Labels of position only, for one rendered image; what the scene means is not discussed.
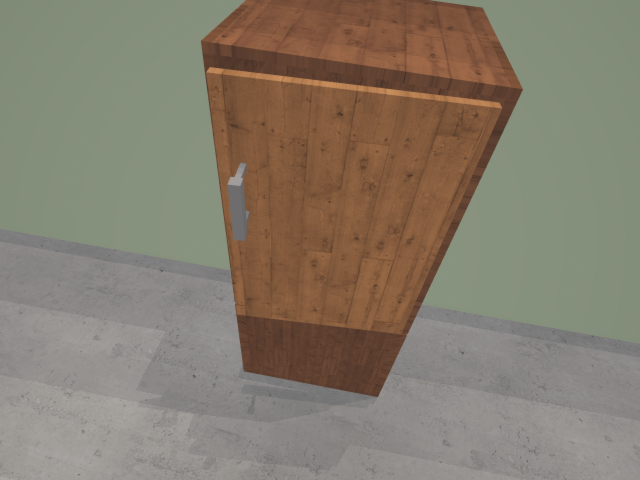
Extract handle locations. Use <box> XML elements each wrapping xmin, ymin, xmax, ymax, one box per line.
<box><xmin>227</xmin><ymin>163</ymin><xmax>250</xmax><ymax>241</ymax></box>

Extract cupboard door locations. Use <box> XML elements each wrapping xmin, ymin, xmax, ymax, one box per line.
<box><xmin>206</xmin><ymin>67</ymin><xmax>502</xmax><ymax>334</ymax></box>

